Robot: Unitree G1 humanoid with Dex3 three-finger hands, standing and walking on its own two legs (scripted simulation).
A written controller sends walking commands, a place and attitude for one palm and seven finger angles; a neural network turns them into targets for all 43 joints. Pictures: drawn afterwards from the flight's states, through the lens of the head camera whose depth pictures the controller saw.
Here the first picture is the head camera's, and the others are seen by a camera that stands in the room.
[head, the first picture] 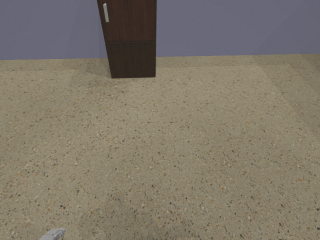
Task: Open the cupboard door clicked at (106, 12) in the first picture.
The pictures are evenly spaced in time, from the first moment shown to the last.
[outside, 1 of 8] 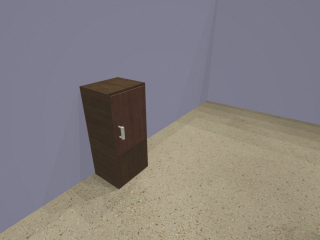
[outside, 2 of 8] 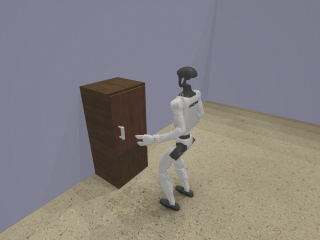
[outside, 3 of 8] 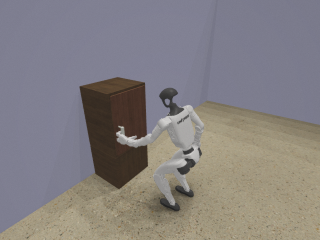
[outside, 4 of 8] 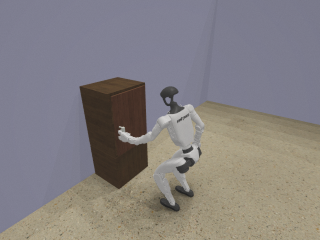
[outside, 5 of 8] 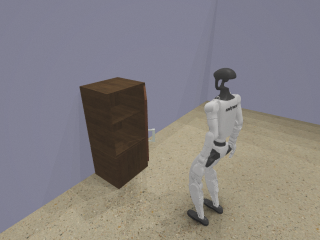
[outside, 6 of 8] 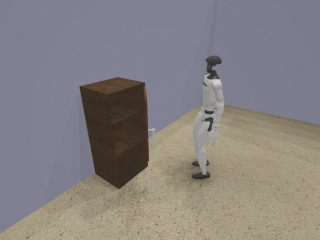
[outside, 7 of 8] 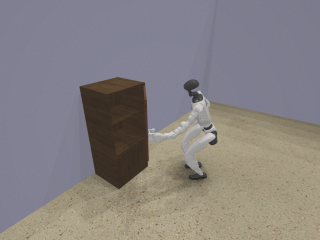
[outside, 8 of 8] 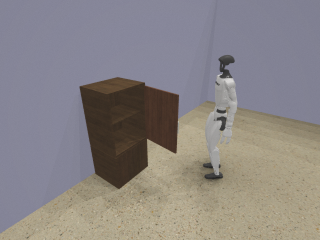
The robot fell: no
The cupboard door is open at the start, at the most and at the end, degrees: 0 83 83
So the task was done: yes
